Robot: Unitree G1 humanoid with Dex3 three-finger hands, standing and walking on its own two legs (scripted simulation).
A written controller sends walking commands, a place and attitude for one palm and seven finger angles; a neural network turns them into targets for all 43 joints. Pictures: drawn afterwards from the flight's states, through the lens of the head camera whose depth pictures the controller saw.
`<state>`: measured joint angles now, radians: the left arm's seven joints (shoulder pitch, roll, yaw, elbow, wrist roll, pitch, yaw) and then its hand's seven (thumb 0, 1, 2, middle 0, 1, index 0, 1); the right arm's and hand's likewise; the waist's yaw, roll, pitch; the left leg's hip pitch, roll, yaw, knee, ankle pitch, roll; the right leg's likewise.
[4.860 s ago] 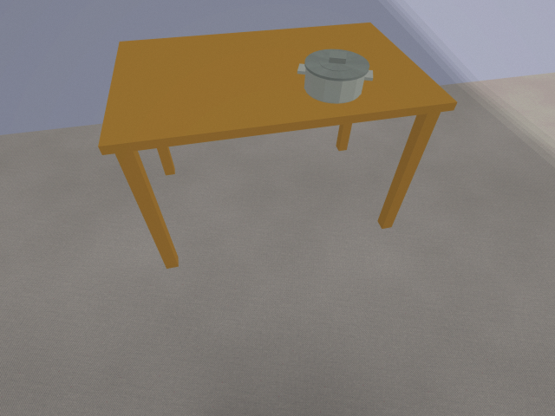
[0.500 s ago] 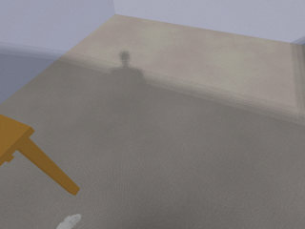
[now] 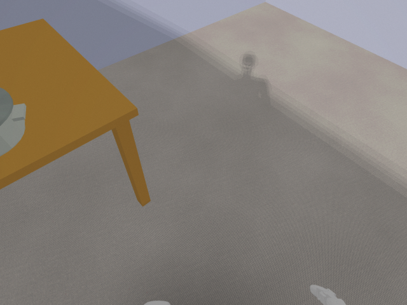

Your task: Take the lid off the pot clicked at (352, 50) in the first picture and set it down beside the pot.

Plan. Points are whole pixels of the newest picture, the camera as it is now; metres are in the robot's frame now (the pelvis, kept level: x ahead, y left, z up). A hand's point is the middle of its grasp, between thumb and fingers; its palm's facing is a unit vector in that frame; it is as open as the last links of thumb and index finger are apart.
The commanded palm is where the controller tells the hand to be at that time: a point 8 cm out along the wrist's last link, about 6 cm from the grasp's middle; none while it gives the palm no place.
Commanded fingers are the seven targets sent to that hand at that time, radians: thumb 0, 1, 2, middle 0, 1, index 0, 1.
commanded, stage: turn to face it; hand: left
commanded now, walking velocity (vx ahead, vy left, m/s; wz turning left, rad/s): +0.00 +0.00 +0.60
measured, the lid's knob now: out of the picture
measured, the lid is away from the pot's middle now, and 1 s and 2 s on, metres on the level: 0.00 0.00 0.00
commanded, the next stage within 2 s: take the last steps up to it in 1.32 s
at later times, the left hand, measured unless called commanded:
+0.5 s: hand out of the picture +0.07 +0.21 -0.13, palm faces +0.27 -0.91 -0.30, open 7.4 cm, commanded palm none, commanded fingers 0.00 0.90 0.90 -0.20 -0.30 -0.20 -0.30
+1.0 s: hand out of the picture -0.14 +0.20 -0.17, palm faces +0.59 -0.76 -0.26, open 7.4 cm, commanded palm none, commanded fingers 0.00 0.90 0.90 -0.20 -0.30 -0.20 -0.30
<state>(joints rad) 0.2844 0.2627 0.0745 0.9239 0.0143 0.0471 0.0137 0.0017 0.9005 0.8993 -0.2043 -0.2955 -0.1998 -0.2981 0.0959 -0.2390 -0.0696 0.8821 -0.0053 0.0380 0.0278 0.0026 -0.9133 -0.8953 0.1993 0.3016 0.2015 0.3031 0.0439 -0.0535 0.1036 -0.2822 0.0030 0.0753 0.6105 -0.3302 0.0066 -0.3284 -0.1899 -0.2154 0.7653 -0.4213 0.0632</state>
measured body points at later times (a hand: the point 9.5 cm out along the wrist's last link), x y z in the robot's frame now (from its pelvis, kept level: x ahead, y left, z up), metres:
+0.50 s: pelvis -0.01 -0.03 +0.01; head +0.03 -0.04 +0.45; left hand +0.06 +0.26 -0.10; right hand +0.09 -0.27 -0.15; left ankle +0.00 +0.10 -0.72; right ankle +0.03 -0.13 -0.73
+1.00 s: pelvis -0.04 +0.00 +0.00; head -0.02 +0.04 +0.45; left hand -0.17 +0.24 -0.15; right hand +0.21 -0.15 -0.11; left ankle -0.09 +0.08 -0.72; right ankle +0.02 -0.13 -0.68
